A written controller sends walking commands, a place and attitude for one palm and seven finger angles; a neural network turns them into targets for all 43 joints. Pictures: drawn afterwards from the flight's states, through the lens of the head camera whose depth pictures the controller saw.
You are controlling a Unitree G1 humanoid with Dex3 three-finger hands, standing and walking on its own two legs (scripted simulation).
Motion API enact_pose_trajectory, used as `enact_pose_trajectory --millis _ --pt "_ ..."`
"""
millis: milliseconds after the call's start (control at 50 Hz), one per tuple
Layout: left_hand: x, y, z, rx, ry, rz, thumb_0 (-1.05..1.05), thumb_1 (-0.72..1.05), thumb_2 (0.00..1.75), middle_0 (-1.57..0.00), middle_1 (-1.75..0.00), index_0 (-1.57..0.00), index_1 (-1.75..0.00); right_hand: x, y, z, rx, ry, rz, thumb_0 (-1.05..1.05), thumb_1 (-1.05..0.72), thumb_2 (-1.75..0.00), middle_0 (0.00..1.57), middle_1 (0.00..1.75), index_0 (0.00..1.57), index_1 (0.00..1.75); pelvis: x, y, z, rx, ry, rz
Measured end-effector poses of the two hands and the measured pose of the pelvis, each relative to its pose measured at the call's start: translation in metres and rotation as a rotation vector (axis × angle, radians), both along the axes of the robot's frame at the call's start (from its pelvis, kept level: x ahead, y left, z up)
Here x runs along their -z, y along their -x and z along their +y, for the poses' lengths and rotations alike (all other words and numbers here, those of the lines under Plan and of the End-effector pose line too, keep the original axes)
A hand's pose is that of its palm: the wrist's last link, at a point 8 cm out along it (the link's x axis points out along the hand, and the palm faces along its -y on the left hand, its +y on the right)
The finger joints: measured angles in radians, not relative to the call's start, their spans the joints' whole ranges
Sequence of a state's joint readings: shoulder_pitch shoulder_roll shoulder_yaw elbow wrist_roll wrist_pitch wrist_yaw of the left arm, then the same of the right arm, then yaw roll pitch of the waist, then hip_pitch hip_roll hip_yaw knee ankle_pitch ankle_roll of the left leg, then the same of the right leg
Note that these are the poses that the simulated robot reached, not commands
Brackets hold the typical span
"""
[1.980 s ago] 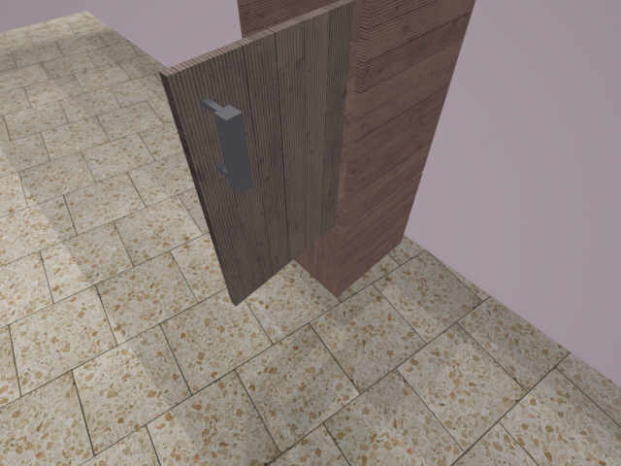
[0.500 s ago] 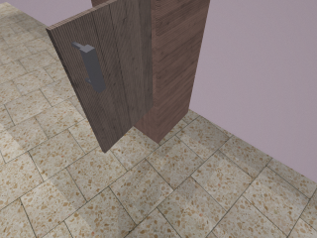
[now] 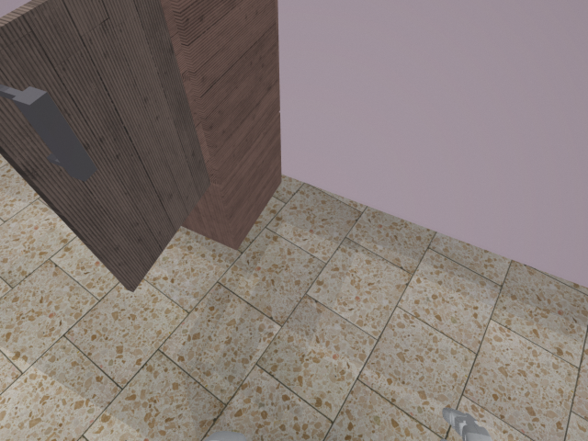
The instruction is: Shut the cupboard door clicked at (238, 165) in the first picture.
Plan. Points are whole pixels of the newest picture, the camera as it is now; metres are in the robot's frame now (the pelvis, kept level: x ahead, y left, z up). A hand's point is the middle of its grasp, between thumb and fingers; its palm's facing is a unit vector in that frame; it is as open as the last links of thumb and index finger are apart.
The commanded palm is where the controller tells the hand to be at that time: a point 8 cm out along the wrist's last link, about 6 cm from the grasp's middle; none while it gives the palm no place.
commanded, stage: walk to a spot facing it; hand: left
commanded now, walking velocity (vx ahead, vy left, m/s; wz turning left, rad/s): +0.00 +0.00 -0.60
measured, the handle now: (46, 133) +0.45 +0.38 +0.13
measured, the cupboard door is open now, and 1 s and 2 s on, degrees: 93 93 93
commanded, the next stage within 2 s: turn to face it in 1.78 s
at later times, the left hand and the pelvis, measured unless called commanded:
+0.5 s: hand (190, 428) +0.14 +0.18 -0.18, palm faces -0.29 -0.93 -0.23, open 7.4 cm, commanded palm none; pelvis +0.00 +0.00 -0.02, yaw -17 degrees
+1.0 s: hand (284, 349) +0.27 +0.04 -0.19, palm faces -0.60 -0.78 -0.18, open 7.4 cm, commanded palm none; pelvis +0.10 -0.07 -0.02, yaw -36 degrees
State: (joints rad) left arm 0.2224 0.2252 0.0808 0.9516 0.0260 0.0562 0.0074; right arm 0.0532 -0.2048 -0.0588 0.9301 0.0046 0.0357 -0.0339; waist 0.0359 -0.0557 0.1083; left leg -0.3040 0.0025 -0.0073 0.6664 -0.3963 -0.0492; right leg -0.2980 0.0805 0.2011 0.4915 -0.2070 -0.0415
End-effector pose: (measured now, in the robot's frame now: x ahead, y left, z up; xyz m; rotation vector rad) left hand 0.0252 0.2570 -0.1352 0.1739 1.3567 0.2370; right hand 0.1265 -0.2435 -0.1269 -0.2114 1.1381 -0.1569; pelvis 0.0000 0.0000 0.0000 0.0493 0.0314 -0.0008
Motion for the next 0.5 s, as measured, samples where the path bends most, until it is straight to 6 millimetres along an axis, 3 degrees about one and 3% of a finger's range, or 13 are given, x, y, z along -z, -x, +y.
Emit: enact_pose_trajectory --millis 60,120,220,280,380,500 --pt "0.012 -0.016 0.012 0.032 0.012 -0.024 0.0 0.9 0.89 -0.2 -0.3 -0.2 -0.3 0.005 0.006 0.001 0.013 0.034 -0.046 0.0 -0.9 -0.9 0.2 0.29 0.2 0.3 0.012 0.002 0.011 0.019 0.049 0.008" --pt "0.012 -0.039 0.017 0.062 0.014 -0.07 0.01 0.91 0.89 -0.2 -0.3 -0.2 -0.3 0.004 0.026 0.0 0.006 0.047 -0.001 0.0 -0.9 -0.9 0.2 0.29 0.2 0.3 0.011 0.004 0.008 0.042 0.041 -0.008" --pt "0.001 -0.08 0.007 0.147 0.006 -0.147 0.01 0.91 0.89 -0.2 -0.3 -0.2 -0.3 0.012 0.064 -0.015 0.061 0.035 0.071 0.0 -0.9 -0.9 0.2 0.29 0.2 0.3 0.011 0.003 -0.002 0.097 0.071 -0.023" --pt "0.005 -0.099 -0.003 0.221 -0.02 -0.189 0.0 0.91 0.89 -0.2 -0.3 -0.2 -0.3 0.027 0.083 -0.033 0.133 0.021 0.087 0.0 -0.9 -0.9 0.2 0.3 0.2 0.3 0.025 0.002 -0.012 0.136 0.048 -0.021" --pt "0.005 -0.107 -0.019 0.308 -0.022 -0.129 0.0 0.91 0.89 -0.2 -0.3 -0.2 -0.3 0.019 0.108 -0.048 0.234 0.038 0.11 0.0 -0.9 -0.9 0.2 0.29 0.2 0.3 0.018 0.006 -0.011 0.203 0.039 -0.023" --pt "0.016 -0.124 -0.032 0.396 0.038 -0.085 0.0 0.9 0.89 -0.2 -0.3 -0.2 -0.3 0.006 0.134 -0.042 0.321 0.075 0.072 0.0 -0.9 -0.9 0.2 0.29 0.19 0.3 0.017 -0.002 0.001 0.289 0.047 0.006"
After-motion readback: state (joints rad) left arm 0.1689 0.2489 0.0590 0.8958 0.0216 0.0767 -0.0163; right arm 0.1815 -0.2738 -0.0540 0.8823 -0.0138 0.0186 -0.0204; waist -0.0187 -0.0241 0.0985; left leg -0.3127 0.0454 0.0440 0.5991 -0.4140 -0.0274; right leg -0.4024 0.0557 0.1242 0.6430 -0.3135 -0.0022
